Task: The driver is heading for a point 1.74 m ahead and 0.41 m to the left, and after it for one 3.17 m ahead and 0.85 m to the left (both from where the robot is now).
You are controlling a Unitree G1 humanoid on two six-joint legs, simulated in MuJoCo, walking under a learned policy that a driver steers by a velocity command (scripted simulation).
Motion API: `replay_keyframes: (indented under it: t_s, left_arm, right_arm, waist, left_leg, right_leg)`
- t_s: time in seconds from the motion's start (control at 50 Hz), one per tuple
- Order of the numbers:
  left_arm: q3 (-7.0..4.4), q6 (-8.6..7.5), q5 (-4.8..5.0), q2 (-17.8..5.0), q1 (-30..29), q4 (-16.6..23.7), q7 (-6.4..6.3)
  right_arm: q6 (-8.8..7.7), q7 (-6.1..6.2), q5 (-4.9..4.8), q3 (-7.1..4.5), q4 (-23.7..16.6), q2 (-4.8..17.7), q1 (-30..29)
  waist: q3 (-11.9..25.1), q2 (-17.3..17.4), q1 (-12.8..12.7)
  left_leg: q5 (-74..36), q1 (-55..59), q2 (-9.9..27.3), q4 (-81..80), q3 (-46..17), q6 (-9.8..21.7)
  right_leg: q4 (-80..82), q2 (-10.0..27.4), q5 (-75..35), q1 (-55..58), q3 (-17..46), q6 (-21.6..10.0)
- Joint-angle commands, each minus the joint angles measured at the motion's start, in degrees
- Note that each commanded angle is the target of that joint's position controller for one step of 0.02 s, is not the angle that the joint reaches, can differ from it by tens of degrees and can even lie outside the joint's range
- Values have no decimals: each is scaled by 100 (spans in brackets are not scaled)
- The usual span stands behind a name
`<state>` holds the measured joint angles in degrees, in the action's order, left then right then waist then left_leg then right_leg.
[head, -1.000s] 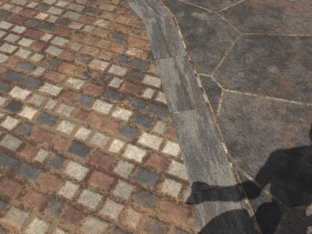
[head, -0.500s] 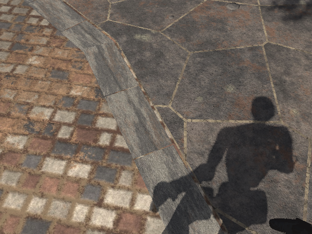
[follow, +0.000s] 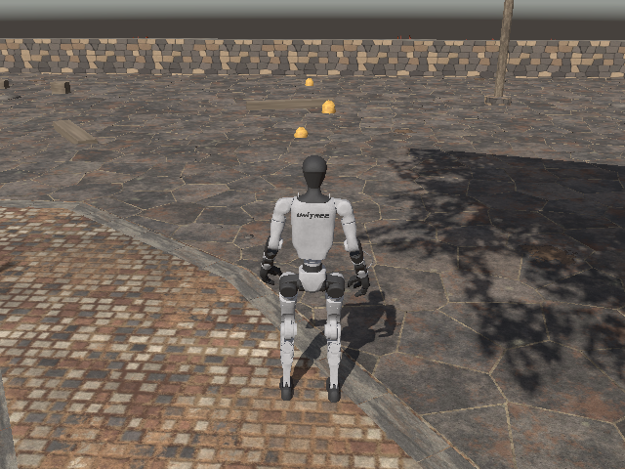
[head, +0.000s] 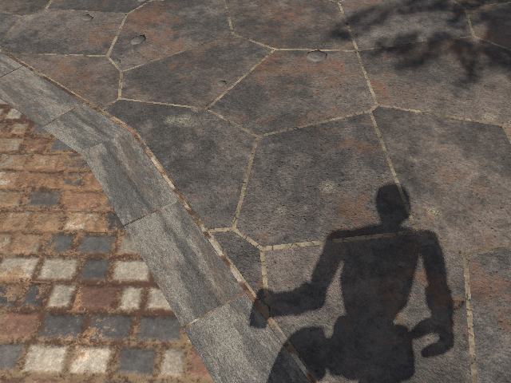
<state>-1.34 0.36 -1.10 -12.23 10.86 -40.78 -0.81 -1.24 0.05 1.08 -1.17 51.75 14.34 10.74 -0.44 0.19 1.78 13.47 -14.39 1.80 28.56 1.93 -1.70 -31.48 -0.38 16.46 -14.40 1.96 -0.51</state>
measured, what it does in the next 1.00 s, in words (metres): stands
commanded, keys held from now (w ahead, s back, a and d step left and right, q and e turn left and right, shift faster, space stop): no key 1.00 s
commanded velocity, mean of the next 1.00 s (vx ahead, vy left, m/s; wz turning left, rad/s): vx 0.01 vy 0.00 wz -0.01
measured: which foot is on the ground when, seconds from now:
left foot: down 0.00-1.00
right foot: down 0.00-1.00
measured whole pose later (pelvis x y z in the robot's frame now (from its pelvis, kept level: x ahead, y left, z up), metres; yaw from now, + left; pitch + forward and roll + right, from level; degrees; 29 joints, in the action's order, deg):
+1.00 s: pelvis +0.02 +0.00 +0.00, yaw +1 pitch -1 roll +0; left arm -1.6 -0.2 0.0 -11.5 13.6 -59.1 -1.9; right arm 0.4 2.8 0.1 -1.7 64.5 11.9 12.8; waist -2.0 0.3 0.9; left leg 14.2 -11.8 2.6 27.3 0.6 -2.1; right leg -27.7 -1.1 16.1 -10.3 0.8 -0.9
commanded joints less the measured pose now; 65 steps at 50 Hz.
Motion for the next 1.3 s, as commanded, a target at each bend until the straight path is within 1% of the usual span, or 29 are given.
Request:
replay_keyframes:
  t_s: [0.02, 0.1, 0.24, 0.42, 0.66, 0.96, 1.3]
  left_arm:
    - [-216, -78, 21, -746, 13, 306, -35]
    - [-225, -79, 36, -700, 21, 227, -19]
    - [-248, -95, 50, -666, 100, -32, -20]
    - [-249, -106, 63, -660, 189, -463, -68]
    - [-202, -111, 83, -614, 278, -1073, -115]
    - [-123, -99, 107, -512, 414, -1658, -124]
    - [-51, -77, 121, -403, 583, -1994, -128]
  right_arm:
    - [-71, 28, -29, -138, -152, 599, -82]
    - [-25, 63, -52, -147, 11, 609, -85]
    - [56, 137, -73, -167, 286, 645, -100]
    - [114, 198, -83, -183, 609, 618, -132]
    - [132, 251, -87, -183, 942, 506, 0]
    - [127, 292, -94, -141, 1156, 331, 380]
    - [117, 309, -108, -100, 1211, 174, 742]
  waist:
    - [187, -173, -80]
    - [237, -72, -67]
    - [206, -69, -44]
    - [62, -81, -39]
    - [-84, -48, -54]
    - [-194, -28, -96]
    - [-256, -3, -136]
  left_leg:
    - [-588, 109, 155, -284, -164, 50]
    - [-777, 248, 177, -230, -177, 46]
    - [-894, 394, 195, -204, -194, 56]
    - [-790, 433, 174, -298, -186, 59]
    - [-597, 398, 125, -431, -148, 60]
    - [-512, 342, 80, -494, -116, 62]
    - [-540, 293, 48, -498, -107, 83]
  right_leg:
    - [601, 448, -1107, 111, 491, -278]
    - [549, 397, -1415, 168, 428, -281]
    - [565, 326, -1625, 197, 328, -254]
    - [685, 261, -1430, 187, 235, -200]
    - [852, 201, -1040, 161, 151, -166]
    - [967, 151, -836, 123, 82, -159]
    - [970, 119, -857, 104, 22, -141]
Velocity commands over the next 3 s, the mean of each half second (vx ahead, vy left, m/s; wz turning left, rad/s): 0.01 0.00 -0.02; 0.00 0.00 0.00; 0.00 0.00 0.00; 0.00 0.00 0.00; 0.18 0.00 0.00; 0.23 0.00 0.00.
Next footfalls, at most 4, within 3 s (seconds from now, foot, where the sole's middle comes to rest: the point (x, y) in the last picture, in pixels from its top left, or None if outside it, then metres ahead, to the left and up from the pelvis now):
2.82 right None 0.42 -0.06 -0.77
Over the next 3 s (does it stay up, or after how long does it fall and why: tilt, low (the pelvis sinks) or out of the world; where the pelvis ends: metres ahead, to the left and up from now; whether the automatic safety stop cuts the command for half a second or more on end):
stays up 0.28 0.02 0.00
